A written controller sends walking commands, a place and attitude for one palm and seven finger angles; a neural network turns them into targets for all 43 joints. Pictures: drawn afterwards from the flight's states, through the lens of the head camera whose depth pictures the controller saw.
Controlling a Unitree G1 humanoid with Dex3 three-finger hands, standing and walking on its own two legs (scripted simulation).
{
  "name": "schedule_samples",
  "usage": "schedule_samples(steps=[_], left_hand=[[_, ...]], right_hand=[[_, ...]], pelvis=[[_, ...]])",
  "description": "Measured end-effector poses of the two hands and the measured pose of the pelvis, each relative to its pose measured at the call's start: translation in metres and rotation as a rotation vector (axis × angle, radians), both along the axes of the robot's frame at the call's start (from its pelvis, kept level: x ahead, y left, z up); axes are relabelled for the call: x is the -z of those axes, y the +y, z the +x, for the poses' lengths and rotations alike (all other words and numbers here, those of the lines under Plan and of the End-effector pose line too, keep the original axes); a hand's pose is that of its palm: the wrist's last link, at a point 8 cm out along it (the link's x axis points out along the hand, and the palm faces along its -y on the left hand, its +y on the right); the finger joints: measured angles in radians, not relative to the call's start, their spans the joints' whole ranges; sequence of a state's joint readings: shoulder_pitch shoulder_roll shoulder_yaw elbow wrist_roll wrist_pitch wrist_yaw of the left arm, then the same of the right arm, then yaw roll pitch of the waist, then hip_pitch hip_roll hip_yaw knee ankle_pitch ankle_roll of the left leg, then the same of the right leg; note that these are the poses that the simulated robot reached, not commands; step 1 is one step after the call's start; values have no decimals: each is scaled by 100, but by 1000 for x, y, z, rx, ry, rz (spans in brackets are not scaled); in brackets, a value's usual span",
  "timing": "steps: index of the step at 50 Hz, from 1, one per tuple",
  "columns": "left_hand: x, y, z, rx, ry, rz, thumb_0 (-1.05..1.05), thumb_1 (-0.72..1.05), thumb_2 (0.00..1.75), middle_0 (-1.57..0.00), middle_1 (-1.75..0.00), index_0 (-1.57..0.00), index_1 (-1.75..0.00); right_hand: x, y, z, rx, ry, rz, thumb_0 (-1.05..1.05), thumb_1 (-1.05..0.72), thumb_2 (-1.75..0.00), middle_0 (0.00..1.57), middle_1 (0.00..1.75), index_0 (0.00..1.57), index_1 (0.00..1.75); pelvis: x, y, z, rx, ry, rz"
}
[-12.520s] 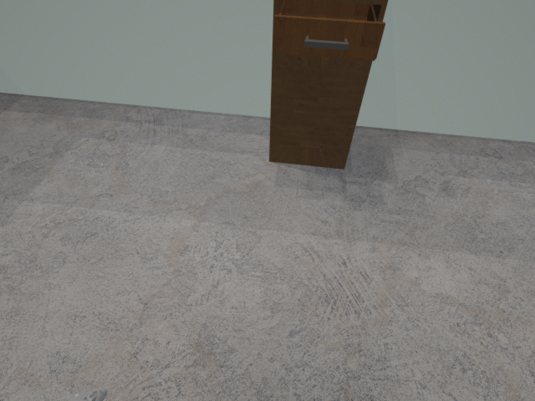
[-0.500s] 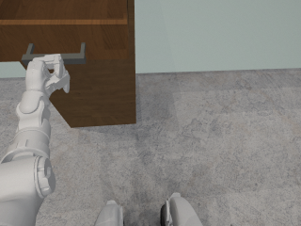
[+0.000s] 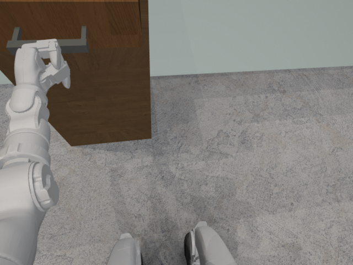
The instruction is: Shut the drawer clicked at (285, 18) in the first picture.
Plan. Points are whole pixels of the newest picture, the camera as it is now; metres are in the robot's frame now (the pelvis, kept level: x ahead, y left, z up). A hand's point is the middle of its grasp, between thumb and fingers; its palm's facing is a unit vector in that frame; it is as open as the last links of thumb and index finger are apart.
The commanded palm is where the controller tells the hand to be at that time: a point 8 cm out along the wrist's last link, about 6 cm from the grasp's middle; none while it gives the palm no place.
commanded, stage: push the drawer shut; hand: left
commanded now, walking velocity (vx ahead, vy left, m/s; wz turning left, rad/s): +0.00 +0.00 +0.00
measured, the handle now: (50, 39) +0.60 +0.23 +0.08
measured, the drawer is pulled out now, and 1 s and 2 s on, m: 0.05 0.00 0.00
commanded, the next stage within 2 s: pull the fist back off the drawer in 0.80 s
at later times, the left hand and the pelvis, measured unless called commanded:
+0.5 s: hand (65, 48) +0.58 +0.20 +0.08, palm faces +0.04 -1.00 -0.02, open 3.2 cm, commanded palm +0.57 +0.23 +0.08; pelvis +0.01 +0.00 +0.00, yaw -1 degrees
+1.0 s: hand (61, 46) +0.58 +0.21 +0.08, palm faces +0.04 -1.00 -0.04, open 3.1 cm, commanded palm +0.60 +0.22 +0.08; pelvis -0.02 +0.00 -0.02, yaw +0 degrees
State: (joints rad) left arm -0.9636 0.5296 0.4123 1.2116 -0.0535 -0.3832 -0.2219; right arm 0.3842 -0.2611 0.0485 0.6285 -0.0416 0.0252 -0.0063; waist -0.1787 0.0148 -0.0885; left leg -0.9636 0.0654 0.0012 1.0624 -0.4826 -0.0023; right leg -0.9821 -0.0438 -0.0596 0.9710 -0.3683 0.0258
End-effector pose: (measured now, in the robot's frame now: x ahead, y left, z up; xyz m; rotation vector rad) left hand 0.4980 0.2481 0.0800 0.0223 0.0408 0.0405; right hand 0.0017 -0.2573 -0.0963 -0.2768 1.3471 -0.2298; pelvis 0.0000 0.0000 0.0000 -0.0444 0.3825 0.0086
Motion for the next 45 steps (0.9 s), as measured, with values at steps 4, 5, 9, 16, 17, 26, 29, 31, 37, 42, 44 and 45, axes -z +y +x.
schedule_samples(steps=[4, 5, 9, 16, 17, 26, 29, 31, 37, 42, 44, 45], left_hand=[[0, 0, 10, -1, 6, 1, -2, 86, 94, -140, -160, -140, -160], [0, 1, 13, -2, 7, 1, -2, 86, 94, -140, -160, -140, -160], [-1, 2, 23, -2, 7, 1, -1, 86, 93, -140, -160, -140, -160], [-1, 3, 37, 4, 10, -1, 0, 85, 92, -140, -160, -140, -160], [-2, 4, 39, 3, 11, -1, 0, 85, 92, -140, -160, -140, -160], [-3, 5, 55, 2, 20, -3, 1, 85, 92, -140, -160, -140, -160], [-3, 7, 56, 7, 23, 0, 1, 81, 94, -140, -160, -140, -160], [-3, 9, 56, 6, 28, 1, 0, 79, 94, -140, -160, -140, -160], [-3, 14, 58, 4, 35, 8, -1, 72, 95, -140, -160, -140, -160], [-4, 15, 58, -1, 29, 12, 1, 71, 95, -140, -160, -140, -160], [-5, 14, 58, -2, 28, 13, 2, 71, 95, -140, -160, -140, -160], [-5, 14, 58, -2, 28, 14, 2, 71, 96, -140, -160, -140, -160]], right_hand=[[0, 1, 0, 2, 14, -2, 1, -90, -90, 20, 30, 21, 30], [0, 1, -1, 3, 18, -4, 1, -90, -90, 20, 30, 21, 30], [-1, 1, -5, 14, 36, -9, 1, -90, -90, 20, 30, 21, 30], [-4, 2, -18, 36, 86, -15, 0, -90, -90, 20, 30, 21, 30], [-4, 2, -20, 39, 94, -16, 0, -90, -90, 20, 30, 21, 30], [-8, 6, -38, 65, 156, -19, 0, -90, -90, 20, 30, 21, 30], [-9, 8, -44, 64, 174, -17, 0, -90, -90, 20, 30, 21, 30], [-8, 9, -47, 62, 183, -16, 0, -90, -90, 20, 30, 21, 30], [-7, 10, -54, 51, 188, -27, 0, -90, -90, 20, 30, 21, 30], [-4, 10, -59, 41, 184, -35, 0, -90, -90, 20, 30, 21, 30], [-4, 10, -62, 39, 181, -38, 0, -90, -90, 20, 30, 21, 30], [-3, 10, -63, 38, 180, -39, 0, -90, -90, 20, 30, 21, 30]], pelvis=[[1, 0, 2, -2, 12, -3], [1, 0, 2, -1, 15, -4], [2, 0, 4, 2, 28, -7], [3, 1, 6, 5, 46, -13], [4, 1, 7, 5, 49, -14], [5, 2, 8, 5, 69, -22], [6, 2, 7, 2, 76, -25], [7, 2, 5, -2, 79, -28], [12, 2, -2, -14, 95, -35], [16, 2, -9, -18, 106, -40], [17, 2, -12, -19, 108, -41], [17, 2, -13, -19, 109, -42]])
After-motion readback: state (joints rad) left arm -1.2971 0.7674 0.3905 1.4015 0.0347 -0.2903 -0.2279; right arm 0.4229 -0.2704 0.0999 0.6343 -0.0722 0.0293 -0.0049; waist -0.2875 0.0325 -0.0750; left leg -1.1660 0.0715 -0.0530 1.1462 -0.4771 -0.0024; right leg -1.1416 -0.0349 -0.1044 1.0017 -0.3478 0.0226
